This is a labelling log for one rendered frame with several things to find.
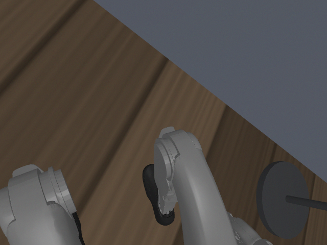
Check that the right robot foot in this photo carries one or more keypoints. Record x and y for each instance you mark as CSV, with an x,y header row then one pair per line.
x,y
152,193

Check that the floor lamp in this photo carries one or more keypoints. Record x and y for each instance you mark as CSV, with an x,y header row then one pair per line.
x,y
282,199

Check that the right robot hand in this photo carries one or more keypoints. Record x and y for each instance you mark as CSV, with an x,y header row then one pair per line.
x,y
244,233

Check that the left robot foot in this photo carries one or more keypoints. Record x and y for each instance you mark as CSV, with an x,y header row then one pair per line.
x,y
78,224

